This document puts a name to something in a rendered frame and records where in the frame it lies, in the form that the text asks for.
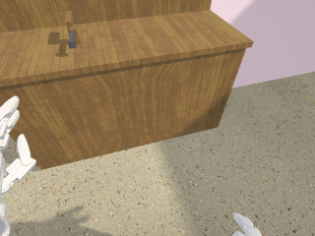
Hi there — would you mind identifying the right robot hand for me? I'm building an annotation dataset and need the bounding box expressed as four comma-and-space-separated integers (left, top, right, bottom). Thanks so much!
232, 212, 262, 236

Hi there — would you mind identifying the tap lever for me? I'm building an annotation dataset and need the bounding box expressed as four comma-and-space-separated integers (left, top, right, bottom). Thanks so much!
67, 30, 77, 49

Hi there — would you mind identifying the left robot hand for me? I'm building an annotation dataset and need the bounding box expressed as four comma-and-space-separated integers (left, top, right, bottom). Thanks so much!
0, 96, 36, 203

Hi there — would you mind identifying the left robot forearm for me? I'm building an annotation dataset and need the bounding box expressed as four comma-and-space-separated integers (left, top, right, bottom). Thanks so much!
0, 203, 11, 236

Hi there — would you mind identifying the counter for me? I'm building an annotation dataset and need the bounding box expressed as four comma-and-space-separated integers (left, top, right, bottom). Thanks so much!
0, 0, 254, 170

